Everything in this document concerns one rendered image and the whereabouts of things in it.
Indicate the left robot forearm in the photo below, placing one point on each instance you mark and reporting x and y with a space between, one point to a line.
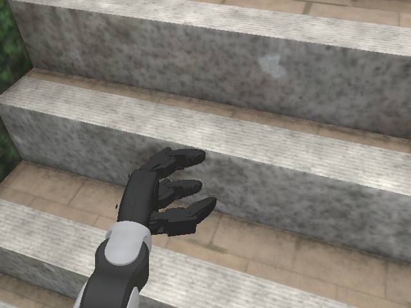
121 268

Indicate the left robot hand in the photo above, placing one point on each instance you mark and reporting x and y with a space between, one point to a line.
144 195

